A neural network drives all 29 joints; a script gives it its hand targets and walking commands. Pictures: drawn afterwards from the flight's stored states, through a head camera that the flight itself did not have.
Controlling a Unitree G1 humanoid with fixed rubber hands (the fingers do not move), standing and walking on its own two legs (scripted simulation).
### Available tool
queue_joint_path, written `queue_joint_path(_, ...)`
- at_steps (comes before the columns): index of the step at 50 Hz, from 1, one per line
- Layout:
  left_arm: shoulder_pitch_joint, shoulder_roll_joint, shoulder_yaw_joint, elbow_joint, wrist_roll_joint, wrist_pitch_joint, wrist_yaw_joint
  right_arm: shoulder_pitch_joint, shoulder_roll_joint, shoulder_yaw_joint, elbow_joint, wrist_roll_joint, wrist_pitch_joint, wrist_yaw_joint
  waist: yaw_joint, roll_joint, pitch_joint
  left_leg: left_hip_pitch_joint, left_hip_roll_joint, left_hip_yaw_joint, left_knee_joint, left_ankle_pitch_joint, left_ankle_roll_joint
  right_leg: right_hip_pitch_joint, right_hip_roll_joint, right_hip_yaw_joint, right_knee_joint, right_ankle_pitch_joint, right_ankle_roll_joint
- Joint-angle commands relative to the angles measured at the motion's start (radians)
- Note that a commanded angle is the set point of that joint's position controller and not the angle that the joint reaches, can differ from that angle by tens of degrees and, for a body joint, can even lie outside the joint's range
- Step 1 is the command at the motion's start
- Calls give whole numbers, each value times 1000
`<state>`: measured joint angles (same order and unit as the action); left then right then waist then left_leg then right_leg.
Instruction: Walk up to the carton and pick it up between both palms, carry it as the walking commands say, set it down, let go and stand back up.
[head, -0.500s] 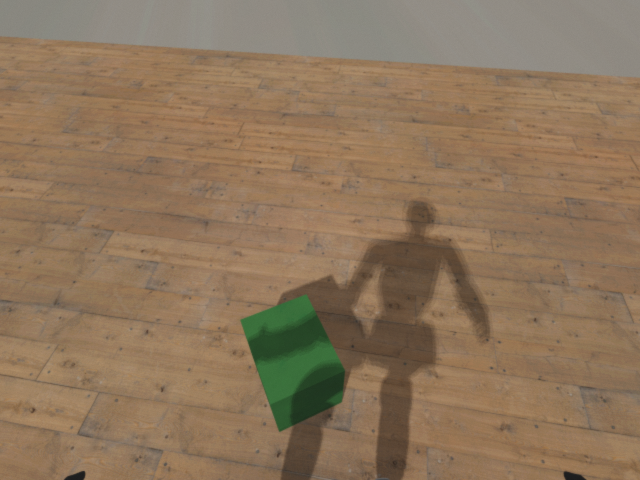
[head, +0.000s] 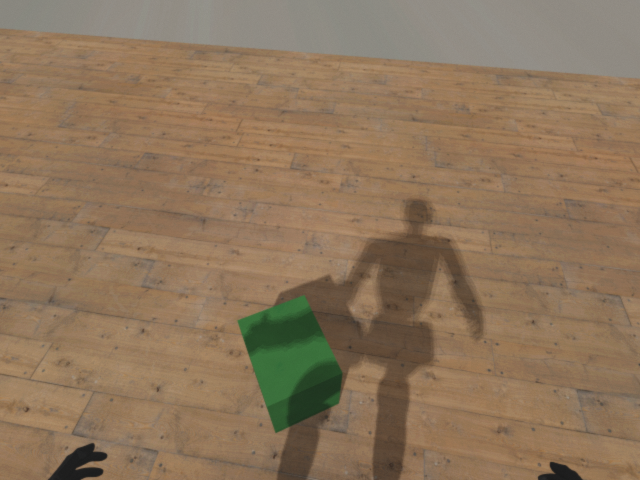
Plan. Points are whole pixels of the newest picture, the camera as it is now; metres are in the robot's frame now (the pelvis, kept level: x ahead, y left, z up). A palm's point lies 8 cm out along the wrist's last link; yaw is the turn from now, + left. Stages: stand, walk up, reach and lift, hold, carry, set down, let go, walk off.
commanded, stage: walk up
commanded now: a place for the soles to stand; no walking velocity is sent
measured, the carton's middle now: (290, 363) +0.53 +0.08 -0.62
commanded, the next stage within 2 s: none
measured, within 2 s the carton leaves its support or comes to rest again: neither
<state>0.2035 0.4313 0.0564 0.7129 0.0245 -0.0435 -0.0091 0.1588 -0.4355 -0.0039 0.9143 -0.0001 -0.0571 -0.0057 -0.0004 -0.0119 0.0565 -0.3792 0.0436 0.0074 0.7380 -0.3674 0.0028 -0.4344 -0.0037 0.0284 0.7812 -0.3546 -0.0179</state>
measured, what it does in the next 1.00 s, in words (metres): steps to the right: right foot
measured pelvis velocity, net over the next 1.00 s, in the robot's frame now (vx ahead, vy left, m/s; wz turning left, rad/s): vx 0.06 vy -0.12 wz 0.24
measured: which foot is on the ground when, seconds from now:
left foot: down 0.00-0.44, up 0.46-1.00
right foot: down 0.00-0.18, up 0.20-0.42, down 0.44-1.00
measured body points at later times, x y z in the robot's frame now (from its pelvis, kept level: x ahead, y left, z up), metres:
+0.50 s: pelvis +0.02 -0.11 -0.02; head +0.04 -0.10 +0.43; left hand +0.09 +0.23 -0.11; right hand +0.11 -0.48 -0.09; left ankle +0.01 +0.12 -0.68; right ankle +0.09 -0.19 -0.71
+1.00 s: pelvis +0.06 -0.12 +0.00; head +0.08 -0.13 +0.45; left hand +0.08 +0.22 -0.08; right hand +0.18 -0.45 -0.11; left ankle +0.07 +0.01 -0.70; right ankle +0.09 -0.19 -0.71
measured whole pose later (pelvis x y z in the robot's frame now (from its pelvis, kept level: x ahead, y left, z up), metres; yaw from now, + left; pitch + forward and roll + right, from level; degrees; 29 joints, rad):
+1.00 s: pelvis +0.06 -0.12 +0.00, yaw +13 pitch -3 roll +2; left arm 0.27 0.43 0.07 0.72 0.05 0.03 -0.04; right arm 0.29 -0.47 0.00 0.96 0.00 -0.04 -0.05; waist 0.00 -0.01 0.08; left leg -0.39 -0.01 0.03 0.80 -0.37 0.01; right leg -0.33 -0.02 -0.09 0.79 -0.41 -0.07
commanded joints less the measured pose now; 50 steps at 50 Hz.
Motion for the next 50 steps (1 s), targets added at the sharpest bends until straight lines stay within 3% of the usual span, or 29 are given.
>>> queue_joint_path(1,-56,184,24,40,-7,-9,16,-34,-198,-57,-32,-15,-5,-7,-4,14,-141,57,59,-120,-162,109,70,91,-99,128,-227,56,-55)
queue_joint_path(6,-54,193,26,50,-3,-12,17,-37,-185,-54,-27,-11,-3,-5,-11,-30,-146,67,44,-96,-136,111,66,99,-121,154,-255,59,-65)
queue_joint_path(7,-60,193,26,47,-3,-11,17,-27,-190,-54,-19,-13,-2,-4,-11,-16,-142,72,43,-95,-145,116,63,94,-121,154,-252,63,-62)
queue_joint_path(8,-108,256,80,-84,76,24,-23,225,-311,-112,7,-4,-18,-54,-56,-106,-119,91,106,-278,-191,40,124,15,-82,65,-80,-83,-74)
queue_joint_path(9,-124,200,73,-107,71,47,-35,290,-370,-134,28,-18,-28,-73,-78,51,-83,215,228,-516,-295,-57,201,-199,-32,-3,99,-186,-36)
queue_joint_path(10,-149,190,69,-140,77,61,-44,319,-404,-148,20,-24,-38,-86,-93,96,-42,321,353,-697,-347,-24,286,-387,-45,35,247,-244,-13)
queue_joint_path(11,-141,201,67,-140,79,68,-47,303,-412,-155,9,-13,-47,-99,-73,52,-43,362,378,-714,-324,56,312,-449,-79,89,309,-218,-3)
queue_joint_path(13,-117,201,65,-116,60,68,-54,267,-393,-146,-15,-7,-54,-110,-31,11,-38,309,305,-580,-260,214,274,-395,-99,88,289,-180,1)
queue_joint_path(14,-100,210,71,-118,60,70,-63,242,-383,-143,-40,-12,-55,-109,-17,44,-53,260,281,-521,-245,215,253,-329,-95,77,266,-180,5)
queue_joint_path(16,-92,193,75,-116,51,77,-82,237,-396,-141,-62,-25,-56,-106,-7,169,-38,137,230,-442,-234,185,237,-218,-80,34,226,-178,7)
queue_joint_path(18,-93,202,79,-119,48,80,-87,220,-395,-143,-83,-29,-53,-110,-6,199,-46,66,204,-415,-200,126,230,-150,-77,16,181,-162,1)
queue_joint_path(20,19,213,90,-81,45,82,-84,132,-394,-140,-113,-24,-48,-116,82,190,-72,-116,185,-362,-116,118,198,78,-80,7,69,-62,-11)
queue_joint_path(21,149,240,109,-29,46,79,-77,76,-340,-120,-131,-32,-40,-117,158,84,-87,-284,103,-256,34,46,146,270,-67,26,-56,-101,-7)
queue_joint_path(22,278,304,126,3,63,76,-60,55,-228,-84,-140,-17,-33,-118,241,-246,-8,-483,-97,-114,371,-112,72,315,-182,268,-367,-344,-16)
queue_joint_path(23,179,369,128,-27,51,71,-50,78,-191,-66,-148,-6,-24,-135,170,-301,91,-579,-156,-105,488,-320,42,174,-358,572,-578,-376,-46)
queue_joint_path(24,76,366,133,-58,40,70,-48,105,-254,-85,-113,-1,-18,-143,105,-148,81,-478,-104,-153,526,-221,59,97,-349,570,-629,-453,-33)
queue_joint_path(25,19,333,132,-60,40,65,-43,168,-282,-96,-65,8,-11,-127,64,-83,77,-426,-73,-137,498,-125,49,103,-310,495,-596,-465,-27)
queue_joint_path(26,-29,306,129,-69,40,60,-42,242,-289,-101,-32,9,-6,-113,20,-88,73,-391,-52,-123,457,-72,29,115,-269,400,-543,-412,-17)
queue_joint_path(27,-31,274,123,-73,41,55,-38,268,-283,-102,-4,3,1,-99,13,-95,78,-350,-50,-87,459,-36,13,98,-236,331,-530,-380,-6)
queue_joint_path(28,-8,273,117,-71,44,51,-34,271,-274,-99,-2,-1,7,-89,22,-122,78,-340,-49,-81,449,-22,14,96,-231,315,-536,-383,-7)
queue_joint_path(34,44,237,96,-41,20,34,-18,181,-255,-90,0,-10,21,-55,43,-99,95,-286,-35,-78,301,26,2,140,-268,254,-533,-332,-38)
queue_joint_path(37,53,239,98,-38,19,35,-14,160,-246,-86,5,-10,28,-49,55,-147,70,-289,-38,-56,267,18,4,212,-265,219,-525,-293,-26)
queue_joint_path(41,59,228,96,-30,14,37,-9,137,-232,-73,15,-10,25,-50,64,-153,77,-280,-24,-31,195,12,7,254,-272,177,-473,-142,-50)
queue_joint_path(43,52,244,97,-34,13,39,-11,137,-225,-70,16,-12,21,-47,63,-194,43,-210,-13,12,156,-2,13,241,-270,147,-438,-107,-77)
queue_joint_path(44,43,233,92,-34,10,40,-12,148,-225,-68,18,-11,20,-46,55,-193,50,-187,-15,14,137,3,15,221,-272,147,-433,-81,-77)
queue_joint_path(46,2,233,87,-49,7,45,-15,171,-216,-70,22,-12,10,-49,31,-209,45,-93,-26,42,80,-5,27,156,-274,118,-376,-15,-116)
queue_joint_path(48,-47,223,76,-56,-1,52,-20,233,-215,-79,35,-18,-7,-55,-25,-155,27,105,-43,58,-62,125,45,28,-251,60,-269,-15,-127)
queue_joint_path(49,-36,189,64,-44,-13,55,-14,234,-218,-82,30,-25,-14,-58,-32,-96,17,147,-39,-25,-134,121,68,8,-238,43,-175,30,-95)
queue_joint_path(50,-4,161,60,-40,-18,55,-9,223,-271,-90,14,-36,-24,-60,-20,86,1,163,83,-286,-245,164,115,-23,-162,-8,-1,50,-49)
